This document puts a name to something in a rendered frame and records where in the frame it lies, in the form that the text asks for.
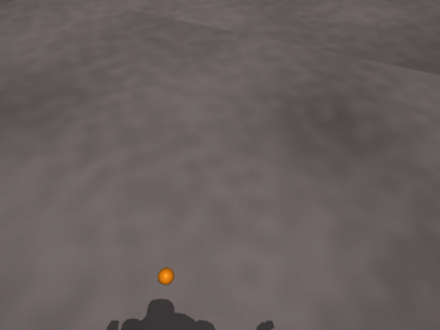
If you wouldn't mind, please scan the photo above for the ball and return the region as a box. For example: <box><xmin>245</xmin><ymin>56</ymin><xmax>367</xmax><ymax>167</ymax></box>
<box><xmin>158</xmin><ymin>267</ymin><xmax>174</xmax><ymax>285</ymax></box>

